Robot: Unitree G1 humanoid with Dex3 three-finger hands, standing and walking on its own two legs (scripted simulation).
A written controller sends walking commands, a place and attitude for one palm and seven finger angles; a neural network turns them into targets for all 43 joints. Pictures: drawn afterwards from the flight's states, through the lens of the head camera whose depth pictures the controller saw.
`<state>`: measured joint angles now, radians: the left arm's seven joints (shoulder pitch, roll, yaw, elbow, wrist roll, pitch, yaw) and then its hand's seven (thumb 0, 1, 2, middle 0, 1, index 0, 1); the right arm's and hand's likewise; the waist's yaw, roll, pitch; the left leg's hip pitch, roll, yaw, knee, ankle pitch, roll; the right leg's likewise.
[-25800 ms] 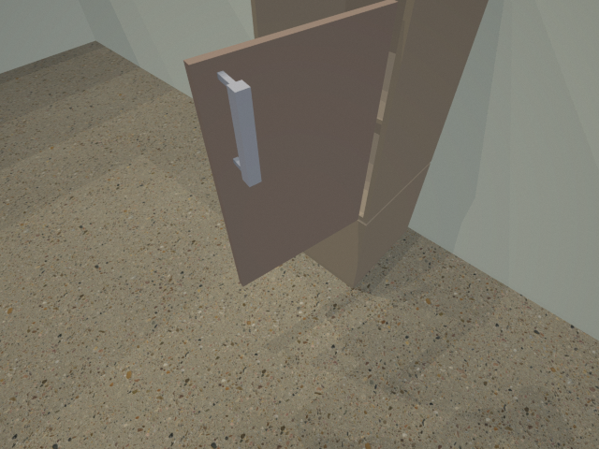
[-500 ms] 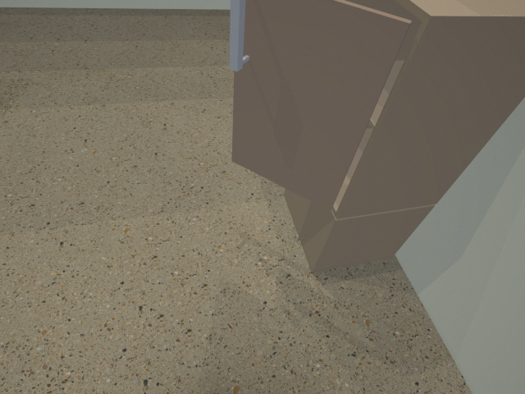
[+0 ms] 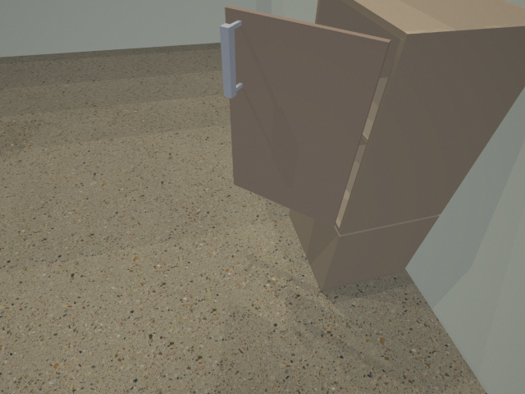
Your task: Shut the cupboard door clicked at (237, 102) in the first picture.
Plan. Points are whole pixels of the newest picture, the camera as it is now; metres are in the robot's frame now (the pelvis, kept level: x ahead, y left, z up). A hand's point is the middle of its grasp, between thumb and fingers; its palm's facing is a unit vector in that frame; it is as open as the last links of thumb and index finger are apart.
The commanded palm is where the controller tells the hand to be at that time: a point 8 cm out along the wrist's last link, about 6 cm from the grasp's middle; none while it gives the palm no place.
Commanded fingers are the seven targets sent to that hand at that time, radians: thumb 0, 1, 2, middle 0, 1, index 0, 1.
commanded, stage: let the arm hang, fingers relaxed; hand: left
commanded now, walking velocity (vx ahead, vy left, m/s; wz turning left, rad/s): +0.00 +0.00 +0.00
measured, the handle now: (233, 60) +0.85 +0.12 +0.14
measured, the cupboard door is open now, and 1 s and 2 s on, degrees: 45 45 45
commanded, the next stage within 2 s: look to check the result in 0.16 s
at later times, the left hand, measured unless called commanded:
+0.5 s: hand out of the picture -0.05 +0.16 -0.18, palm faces +0.06 -0.98 -0.18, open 7.4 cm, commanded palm none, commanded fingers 0.00 0.90 0.90 -0.20 -0.30 -0.20 -0.30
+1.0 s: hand out of the picture -0.01 +0.17 -0.18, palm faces +0.03 -0.98 -0.18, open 7.4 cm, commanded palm none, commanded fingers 0.00 0.90 0.90 -0.20 -0.30 -0.20 -0.30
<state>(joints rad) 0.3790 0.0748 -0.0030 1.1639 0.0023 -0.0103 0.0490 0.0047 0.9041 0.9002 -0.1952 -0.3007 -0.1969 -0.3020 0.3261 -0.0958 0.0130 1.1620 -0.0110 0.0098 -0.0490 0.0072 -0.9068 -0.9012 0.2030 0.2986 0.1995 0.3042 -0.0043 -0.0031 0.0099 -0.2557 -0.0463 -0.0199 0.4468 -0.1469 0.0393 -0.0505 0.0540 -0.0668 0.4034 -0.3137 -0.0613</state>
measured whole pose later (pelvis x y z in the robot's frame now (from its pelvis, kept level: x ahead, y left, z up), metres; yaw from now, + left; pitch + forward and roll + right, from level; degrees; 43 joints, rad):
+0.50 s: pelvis +0.01 +0.00 +0.00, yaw +0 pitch -2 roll +0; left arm 0.39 0.12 0.01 1.17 0.00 -0.01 0.05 0.00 0.90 0.90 -0.19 -0.30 -0.20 -0.30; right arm 0.30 -0.12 0.01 1.15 -0.01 0.01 -0.05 0.00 -0.90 -0.90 0.20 0.30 0.20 0.30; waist 0.00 0.00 0.04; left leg -0.24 -0.05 -0.01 0.43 -0.15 0.05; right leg -0.03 0.05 -0.06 0.38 -0.31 -0.05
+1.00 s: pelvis +0.02 +0.01 +0.00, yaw -3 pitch -2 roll +0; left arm 0.34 0.13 0.02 1.15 0.01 0.00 0.05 0.00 0.90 0.90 -0.20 -0.30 -0.20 -0.30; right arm 0.25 -0.15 0.00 1.14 -0.01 0.01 -0.05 0.00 -0.90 -0.90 0.20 0.30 0.20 0.30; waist 0.01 0.00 0.04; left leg -0.24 -0.04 0.02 0.44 -0.18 0.05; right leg -0.04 0.05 -0.02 0.38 -0.32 -0.05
